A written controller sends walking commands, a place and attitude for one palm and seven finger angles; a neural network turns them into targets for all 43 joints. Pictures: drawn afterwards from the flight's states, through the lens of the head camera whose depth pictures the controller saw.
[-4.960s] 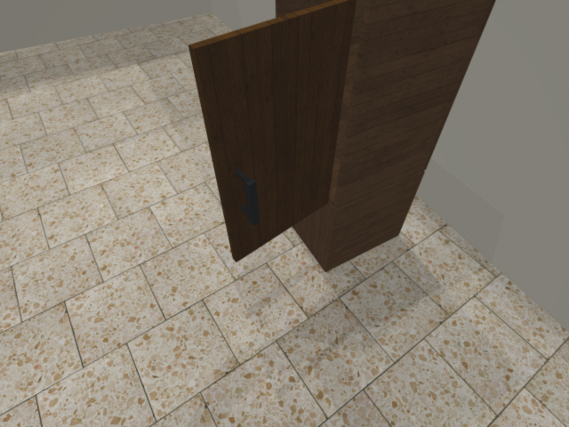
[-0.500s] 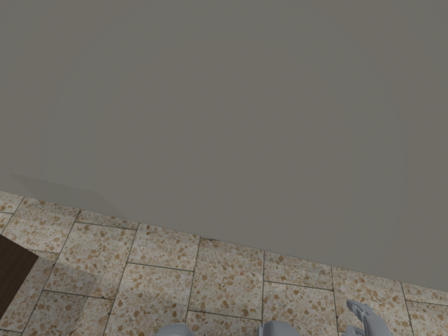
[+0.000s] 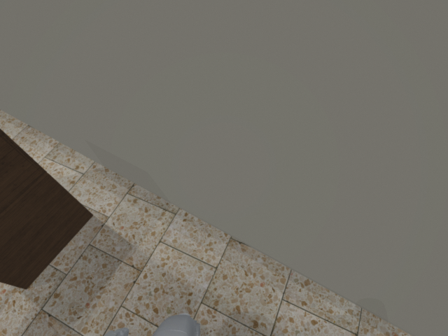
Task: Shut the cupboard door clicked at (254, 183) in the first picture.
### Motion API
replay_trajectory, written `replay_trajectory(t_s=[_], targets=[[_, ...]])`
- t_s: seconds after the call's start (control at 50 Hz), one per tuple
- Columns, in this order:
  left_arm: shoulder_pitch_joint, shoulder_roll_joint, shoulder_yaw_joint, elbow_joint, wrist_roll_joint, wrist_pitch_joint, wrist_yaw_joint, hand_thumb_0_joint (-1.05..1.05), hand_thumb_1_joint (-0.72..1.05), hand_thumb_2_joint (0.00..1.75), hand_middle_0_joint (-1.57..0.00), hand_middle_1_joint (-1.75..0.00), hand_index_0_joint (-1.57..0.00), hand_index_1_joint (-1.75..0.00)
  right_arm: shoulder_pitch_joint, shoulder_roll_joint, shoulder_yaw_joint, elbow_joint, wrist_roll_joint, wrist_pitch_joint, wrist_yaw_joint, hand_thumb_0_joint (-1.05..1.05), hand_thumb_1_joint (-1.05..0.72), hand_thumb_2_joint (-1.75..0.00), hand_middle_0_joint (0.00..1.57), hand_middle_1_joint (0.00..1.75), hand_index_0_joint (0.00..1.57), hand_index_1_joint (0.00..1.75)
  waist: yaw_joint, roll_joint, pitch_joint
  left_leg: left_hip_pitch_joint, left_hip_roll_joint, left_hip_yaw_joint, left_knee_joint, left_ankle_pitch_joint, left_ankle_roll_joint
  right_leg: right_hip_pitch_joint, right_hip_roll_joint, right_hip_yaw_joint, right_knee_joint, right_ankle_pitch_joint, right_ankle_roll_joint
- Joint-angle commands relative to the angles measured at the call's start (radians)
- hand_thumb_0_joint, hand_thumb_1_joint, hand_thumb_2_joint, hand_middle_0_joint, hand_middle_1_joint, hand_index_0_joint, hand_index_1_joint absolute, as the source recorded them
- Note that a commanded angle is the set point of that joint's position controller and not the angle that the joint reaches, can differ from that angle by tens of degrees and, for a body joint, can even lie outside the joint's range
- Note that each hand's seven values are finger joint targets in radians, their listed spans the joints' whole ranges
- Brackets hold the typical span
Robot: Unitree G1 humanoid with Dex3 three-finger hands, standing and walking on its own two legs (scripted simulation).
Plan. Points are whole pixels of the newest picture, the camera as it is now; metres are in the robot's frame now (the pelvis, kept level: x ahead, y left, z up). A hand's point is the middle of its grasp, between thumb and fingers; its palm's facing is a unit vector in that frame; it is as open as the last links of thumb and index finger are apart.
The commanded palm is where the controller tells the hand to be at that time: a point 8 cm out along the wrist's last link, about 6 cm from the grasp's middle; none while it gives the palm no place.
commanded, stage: turn to face it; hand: left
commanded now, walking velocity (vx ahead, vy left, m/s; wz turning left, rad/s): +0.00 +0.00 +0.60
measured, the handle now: out of the picture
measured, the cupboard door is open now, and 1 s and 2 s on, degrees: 100 100 100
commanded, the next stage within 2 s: take the last steps up to it in 1.92 s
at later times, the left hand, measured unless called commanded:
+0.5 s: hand out of the picture +0.08 +0.21 -0.16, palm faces +0.27 -0.91 -0.31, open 7.4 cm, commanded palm none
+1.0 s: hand out of the picture -0.03 +0.17 -0.19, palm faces +0.60 -0.76 -0.26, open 7.4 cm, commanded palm none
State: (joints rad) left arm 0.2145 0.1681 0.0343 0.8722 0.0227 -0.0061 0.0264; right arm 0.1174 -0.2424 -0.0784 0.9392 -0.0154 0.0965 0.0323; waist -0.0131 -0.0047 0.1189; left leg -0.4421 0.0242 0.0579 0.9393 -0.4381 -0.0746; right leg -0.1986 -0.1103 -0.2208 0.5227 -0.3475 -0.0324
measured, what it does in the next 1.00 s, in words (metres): steps on the spot, turning left: left foot, then right foot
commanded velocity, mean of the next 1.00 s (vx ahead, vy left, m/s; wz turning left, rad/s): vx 0.00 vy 0.00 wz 0.60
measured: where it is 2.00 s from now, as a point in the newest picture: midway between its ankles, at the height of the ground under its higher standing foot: outside the picture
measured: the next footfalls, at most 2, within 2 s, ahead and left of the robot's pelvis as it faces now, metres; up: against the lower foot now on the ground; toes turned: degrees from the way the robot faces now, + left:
left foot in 0.14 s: +0.03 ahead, +0.12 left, +0.00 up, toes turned +13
right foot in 0.50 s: +0.09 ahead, -0.14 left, +0.00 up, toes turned +14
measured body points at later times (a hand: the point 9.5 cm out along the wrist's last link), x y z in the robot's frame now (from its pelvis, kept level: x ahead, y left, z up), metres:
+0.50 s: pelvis +0.03 -0.03 -0.01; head +0.09 -0.04 +0.43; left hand +0.07 +0.26 -0.13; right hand +0.17 -0.26 -0.17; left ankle -0.01 +0.12 -0.74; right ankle +0.05 -0.15 -0.74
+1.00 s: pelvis +0.05 -0.04 -0.02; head +0.09 +0.01 +0.43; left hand -0.06 +0.21 -0.17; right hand +0.30 -0.18 -0.14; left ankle -0.01 +0.05 -0.74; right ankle +0.09 -0.17 -0.68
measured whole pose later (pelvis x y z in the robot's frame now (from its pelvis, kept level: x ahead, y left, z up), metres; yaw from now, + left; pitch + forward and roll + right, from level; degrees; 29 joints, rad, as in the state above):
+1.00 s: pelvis +0.05 -0.04 -0.02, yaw +36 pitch +1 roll +1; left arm 0.20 0.27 0.07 0.93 0.02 0.07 0.02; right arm 0.10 -0.23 -0.06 0.88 -0.02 0.04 0.01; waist 0.00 -0.05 0.12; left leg -0.32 0.00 0.07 0.63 -0.33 0.03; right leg -0.44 -0.12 -0.08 1.11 -0.54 0.07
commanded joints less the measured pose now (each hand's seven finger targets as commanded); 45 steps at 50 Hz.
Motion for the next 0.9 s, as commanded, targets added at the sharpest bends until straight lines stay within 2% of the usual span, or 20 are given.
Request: replay_trajectory(t_s=[0.0, 0.08, 0.1, 0.12, 0.14, 0.18, 0.22, 0.26, 0.36, 0.44, 0.46, 0.48, 0.52, 0.56, 0.6, 0.76, 0.82, 0.84, 0.86, 0.88], targets=[[0.1, 0.236, 0.07, -0.019, 0.004, -0.01, 0.013, 0.0, 0.9, 0.9, -0.2, -0.3, -0.2, -0.3, -0.105, -0.043, 0.008, -0.116, 0.005, -0.044, -0.001, 0.0, -0.9, -0.9, 0.2, 0.3, 0.2, 0.3, 0.067, -0.194, -0.158, -0.04, -0.004, 0.045, -0.165, -0.013, 0.024, 0.249, -0.265, 0.129, -0.054, 0.841, -0.083], [0.045, 0.258, 0.078, -0.025, -0.006, -0.009, 0.002, 0.0, 0.9, 0.9, -0.2, -0.3, -0.2, -0.3, 0.011, -0.084, -0.003, -0.1, -0.002, -0.056, -0.005, 0.0, -0.9, -0.9, 0.2, 0.3, 0.2, 0.3, -0.01, -0.144, -0.206, 0.216, -0.03, 0.081, -0.425, 0.17, 0.063, 0.123, -0.249, 0.044, 0.129, 0.793, -0.018], [0.022, 0.246, 0.075, -0.039, -0.012, -0.007, -0.004, 0.0, 0.9, 0.9, -0.2, -0.3, -0.2, -0.3, 0.097, -0.142, -0.021, -0.081, -0.009, -0.064, -0.007, 0.0, -0.9, -0.9, 0.2, 0.3, 0.2, 0.3, -0.064, -0.017, -0.256, 0.428, 0.055, -0.01, -0.492, 0.424, 0.111, -0.047, -0.21, 0.007, 0.305, 0.609, 0.035], [-0.024, 0.171, 0.053, -0.083, -0.019, -0.002, -0.013, 0.0, 0.9, 0.9, -0.2, -0.3, -0.2, -0.3, 0.17, -0.257, -0.05, -0.073, -0.015, -0.067, -0.012, 0.0, -0.9, -0.9, 0.2, 0.3, 0.2, 0.3, -0.102, 0.305, -0.266, 0.579, 0.358, -0.411, -0.53, 0.834, 0.265, -0.366, -0.041, 0.008, 0.56, -0.202, 0.111], [-0.09, 0.183, 0.046, -0.119, -0.006, 0.018, -0.006, 0.0, 0.9, 0.9, -0.2, -0.3, -0.2, -0.3, 0.213, -0.285, -0.051, -0.054, -0.004, -0.059, -0.02, 0.0, -0.9, -0.9, 0.2, 0.3, 0.2, 0.3, -0.107, 0.2, -0.244, 0.519, 0.439, -0.446, -0.534, 0.913, 0.341, -0.424, -0.018, 0.149, 0.66, -0.32, 0.106], [-0.113, 0.178, 0.055, -0.088, -0.008, 0.031, -0.001, 0.0, 0.9, 0.9, -0.2, -0.3, -0.2, -0.3, 0.116, -0.238, -0.04, -0.081, -0.006, -0.065, -0.043, 0.0, -0.9, -0.9, 0.2, 0.3, 0.2, 0.3, -0.065, 0.226, -0.184, 0.375, 0.335, -0.361, -0.563, 0.729, 0.295, -0.423, -0.027, 0.226, 0.702, -0.21, 0.115], [-0.068, 0.18, 0.058, -0.054, -0.004, 0.039, -0.016, 0.0, 0.9, 0.9, -0.2, -0.3, -0.2, -0.3, 0.02, -0.2, -0.023, -0.106, -0.008, -0.072, -0.044, 0.0, -0.9, -0.9, 0.2, 0.3, 0.2, 0.3, -0.006, 0.155, -0.143, 0.268, 0.246, -0.264, -0.59, 0.575, 0.241, -0.357, -0.015, 0.227, 0.667, -0.099, 0.116], [-0.034, 0.168, 0.057, -0.044, -0.005, 0.042, -0.021, 0.0, 0.9, 0.9, -0.2, -0.3, -0.2, -0.3, 0.004, -0.197, -0.021, -0.11, -0.008, -0.078, -0.041, 0.0, -0.9, -0.9, 0.2, 0.3, 0.2, 0.3, 0.013, 0.13, -0.151, 0.256, 0.214, -0.24, -0.597, 0.528, 0.231, -0.326, 0.002, 0.216, 0.596, -0.07, 0.118], [-0.075, 0.151, 0.047, -0.073, -0.009, 0.034, -0.021, 0.0, 0.9, 0.9, -0.2, -0.3, -0.2, -0.3, 0.027, -0.213, -0.034, -0.097, -0.013, -0.071, -0.035, 0.0, -0.9, -0.9, 0.2, 0.3, 0.2, 0.3, -0.006, 0.156, -0.156, 0.235, 0.186, -0.276, -0.556, 0.528, 0.225, -0.215, 0.06, 0.175, 0.321, -0.101, 0.116], [0.053, 0.177, 0.053, -0.054, -0.012, 0.008, -0.017, 0.0, 0.9, 0.9, -0.2, -0.3, -0.2, -0.3, -0.027, -0.196, -0.041, -0.118, -0.001, -0.062, -0.033, 0.0, -0.9, -0.9, 0.2, 0.3, 0.2, 0.3, 0.056, 0.148, -0.205, 0.124, 0.117, -0.283, -0.408, 0.483, 0.159, 0.063, 0.081, 0.156, -0.06, 0.12, 0.105], [0.101, 0.254, 0.069, -0.046, 0.001, -0.006, -0.007, 0.0, 0.9, 0.9, -0.2, -0.3, -0.2, -0.3, -0.015, -0.138, -0.036, -0.131, 0.009, -0.063, -0.028, 0.0, -0.9, -0.9, 0.2, 0.3, 0.2, 0.3, 0.075, -0.072, -0.236, -0.031, 0.017, -0.185, -0.239, 0.233, 0.087, 0.225, -0.109, 0.334, -0.187, 0.248, 0.056], [0.104, 0.337, 0.081, -0.047, 0.01, -0.007, 0.001, 0.0, 0.9, 0.9, -0.2, -0.3, -0.2, -0.3, -0.021, -0.089, -0.027, -0.16, 0.01, -0.065, -0.023, 0.0, -0.9, -0.9, 0.2, 0.3, 0.2, 0.3, 0.082, -0.329, -0.211, -0.167, -0.103, -0.06, 0.033, -0.206, 0.025, 0.221, -0.379, 0.573, -0.218, 0.448, -0.079], [0.035, 0.263, 0.065, -0.057, -0.003, -0.003, 0.014, 0.0, 0.9, 0.9, -0.2, -0.3, -0.2, -0.3, -0.018, -0.112, -0.037, -0.132, 0.001, -0.044, -0.025, 0.0, -0.9, -0.9, 0.2, 0.3, 0.2, 0.3, 0.042, -0.267, -0.176, -0.169, -0.021, -0.135, 0.322, -0.141, 0.031, 0.11, -0.339, 0.474, -0.171, 0.523, -0.122], [-0.039, 0.199, 0.044, -0.078, -0.005, -0.003, 0.01, 0.0, 0.9, 0.9, -0.2, -0.3, -0.2, -0.3, -0.01, -0.098, -0.025, -0.098, -0.001, -0.035, -0.01, 0.0, -0.9, -0.9, 0.2, 0.3, 0.2, 0.3, 0.002, -0.218, -0.119, -0.168, 0.006, -0.096, 0.345, -0.009, 0.01, 0.078, -0.224, 0.257, -0.143, 0.592, -0.076], [-0.029, 0.196, 0.043, -0.078, -0.004, -0.008, 0.011, 0.0, 0.9, 0.9, -0.2, -0.3, -0.2, -0.3, -0.019, -0.082, -0.017, -0.09, 0.001, -0.03, -0.002, 0.0, -0.9, -0.9, 0.2, 0.3, 0.2, 0.3, 0.005, -0.223, -0.116, -0.146, 0.009, -0.058, 0.256, 0.017, 0.001, 0.097, -0.207, 0.182, -0.145, 0.624, -0.061], [0.067, 0.249, 0.071, -0.033, 0.004, -0.005, 0.008, 0.0, 0.9, 0.9, -0.2, -0.3, -0.2, -0.3, -0.091, -0.045, 0.004, -0.115, 0.005, -0.045, 0.004, 0.0, -0.9, -0.9, 0.2, 0.3, 0.2, 0.3, 0.061, -0.191, -0.144, -0.018, -0.006, 0.053, -0.166, -0.007, 0.026, 0.201, -0.267, 0.11, -0.068, 0.732, -0.078], [0.036, 0.256, 0.078, -0.029, -0.001, -0.004, 0.002, 0.0, 0.9, 0.9, -0.2, -0.3, -0.2, -0.3, -0.002, -0.072, -0.004, -0.105, 0.0, -0.055, -0.001, 0.0, -0.9, -0.9, 0.2, 0.3, 0.2, 0.3, 0.006, -0.161, -0.188, 0.158, -0.024, 0.074, -0.379, 0.122, 0.051, 0.145, -0.257, 0.047, 0.074, 0.712, -0.026], [0.019, 0.255, 0.077, -0.036, -0.01, -0.003, -0.003, 0.0, 0.9, 0.9, -0.2, -0.3, -0.2, -0.3, 0.085, -0.118, -0.015, -0.085, -0.005, -0.064, -0.002, 0.0, -0.9, -0.9, 0.2, 0.3, 0.2, 0.3, -0.049, -0.076, -0.239, 0.342, 0.003, 0.038, -0.493, 0.304, 0.078, 0.031, -0.235, 0.019, 0.234, 0.63, 0.017], [0.008, 0.19, 0.066, -0.075, -0.019, 0.004, -0.013, 0.0, 0.9, 0.9, -0.2, -0.3, -0.2, -0.3, 0.162, -0.242, -0.047, -0.073, -0.016, -0.073, -0.009, 0.0, -0.9, -0.9, 0.2, 0.3, 0.2, 0.3, -0.089, 0.238, -0.285, 0.554, 0.282, -0.336, -0.524, 0.672, 0.217, -0.288, -0.082, -0.003, 0.486, 0.01, 0.099], [-0.067, 0.168, 0.045, -0.12, -0.011, 0.013, -0.01, 0.0, 0.9, 0.9, -0.2, -0.3, -0.2, -0.3, 0.222, -0.297, -0.056, -0.057, -0.007, -0.064, -0.017, 0.0, -0.9, -0.9, 0.2, 0.3, 0.2, 0.3, -0.11, 0.295, -0.272, 0.532, 0.425, -0.472, -0.54, 0.919, 0.337, -0.404, -0.015, 0.109, 0.624, -0.342, 0.107]])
